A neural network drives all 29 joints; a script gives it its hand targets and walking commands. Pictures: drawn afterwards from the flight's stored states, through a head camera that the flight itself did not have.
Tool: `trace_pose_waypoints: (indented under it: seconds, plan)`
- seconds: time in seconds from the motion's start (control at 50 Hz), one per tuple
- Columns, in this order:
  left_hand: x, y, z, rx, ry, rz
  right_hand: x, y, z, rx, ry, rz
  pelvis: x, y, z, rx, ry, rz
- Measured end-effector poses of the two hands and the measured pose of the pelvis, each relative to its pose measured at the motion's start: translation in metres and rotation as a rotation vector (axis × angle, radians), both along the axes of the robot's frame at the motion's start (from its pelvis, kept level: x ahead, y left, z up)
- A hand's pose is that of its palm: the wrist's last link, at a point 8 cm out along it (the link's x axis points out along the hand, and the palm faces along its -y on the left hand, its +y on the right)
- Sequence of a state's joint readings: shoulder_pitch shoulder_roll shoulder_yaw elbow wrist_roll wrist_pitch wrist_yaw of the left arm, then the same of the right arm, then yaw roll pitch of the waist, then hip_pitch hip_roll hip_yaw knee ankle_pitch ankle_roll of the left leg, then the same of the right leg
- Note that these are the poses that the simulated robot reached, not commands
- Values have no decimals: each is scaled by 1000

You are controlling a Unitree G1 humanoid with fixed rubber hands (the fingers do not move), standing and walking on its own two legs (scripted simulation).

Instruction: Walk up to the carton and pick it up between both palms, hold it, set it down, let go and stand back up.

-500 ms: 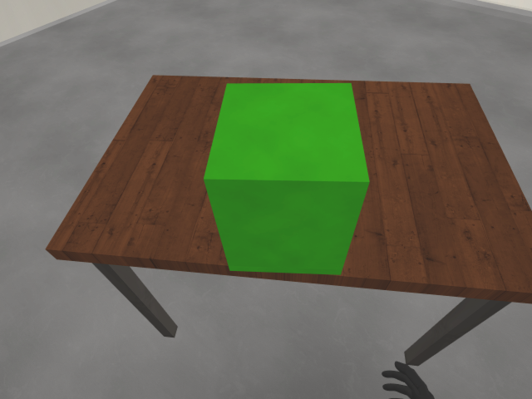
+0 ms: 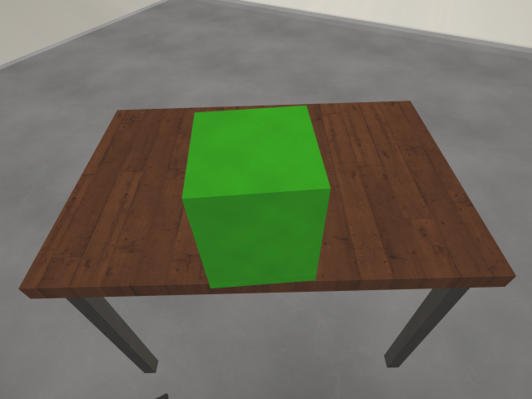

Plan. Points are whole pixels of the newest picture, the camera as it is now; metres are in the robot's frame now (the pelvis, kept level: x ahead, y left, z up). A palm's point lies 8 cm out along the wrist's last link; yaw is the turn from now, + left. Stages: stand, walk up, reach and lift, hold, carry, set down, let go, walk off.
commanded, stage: walk up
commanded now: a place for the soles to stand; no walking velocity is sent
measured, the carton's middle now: (257, 199) +0.46 +0.02 +0.04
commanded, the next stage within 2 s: reach and lift in 1.70 s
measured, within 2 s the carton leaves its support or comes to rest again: neither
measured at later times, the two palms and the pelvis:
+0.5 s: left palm out of the picture +0.04 +0.23 -0.12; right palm out of the picture +0.04 -0.20 -0.14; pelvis +0.02 +0.02 +0.00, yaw -1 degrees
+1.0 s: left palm out of the picture +0.12 +0.26 -0.13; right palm out of the picture +0.04 -0.16 -0.14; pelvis +0.03 +0.06 +0.00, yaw -5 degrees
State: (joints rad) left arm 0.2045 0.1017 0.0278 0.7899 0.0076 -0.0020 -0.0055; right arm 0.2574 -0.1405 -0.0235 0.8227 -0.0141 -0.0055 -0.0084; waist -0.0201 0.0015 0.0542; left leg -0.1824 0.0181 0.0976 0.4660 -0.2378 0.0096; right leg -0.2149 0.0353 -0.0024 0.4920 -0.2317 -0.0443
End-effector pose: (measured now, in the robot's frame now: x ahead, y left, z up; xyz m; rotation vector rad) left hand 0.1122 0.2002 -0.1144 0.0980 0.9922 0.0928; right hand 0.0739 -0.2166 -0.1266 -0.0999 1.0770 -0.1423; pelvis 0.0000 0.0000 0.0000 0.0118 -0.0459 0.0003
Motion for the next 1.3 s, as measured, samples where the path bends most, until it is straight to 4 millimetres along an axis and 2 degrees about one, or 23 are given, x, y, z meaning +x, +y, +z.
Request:
trace_pose_waypoints:
  seconds: [0.26, 0.38, 0.46, 0.58, 0.82, 0.94, 1.08, 1.3]
  plan:
    - [-49, 8, -7, 37, 104, 49, -13, -2, -2, 15, 21, 1, -1, -7, 1, -2, 2, -9]
    - [-70, 20, -3, 65, 146, 83, -22, 3, -10, 30, 67, 11, 9, 4, 3, -10, 8, -9]
    - [-76, 28, -4, 64, 183, 85, -29, 10, -12, 30, 96, -5, 17, 13, 4, -10, 12, -18]
    - [-65, 40, -8, 63, 196, 65, -35, 24, -12, 24, 132, -37, 25, 25, 4, -7, 19, -38]
    - [-14, 59, -11, 78, 141, -11, -31, 48, -14, 19, 133, -94, 33, 51, -1, 0, 20, -72]
    - [2, 62, -12, 83, 123, -41, -30, 55, -16, 18, 124, -113, 34, 60, -3, 1, 17, -86]
    - [6, 66, -13, 90, 127, -58, -35, 56, -17, 13, 126, -126, 33, 65, -5, 1, 13, -97]
    - [-3, 71, -15, 102, 156, -66, -46, 53, -17, 7, 137, -138, 29, 67, -6, 2, 9, -108]
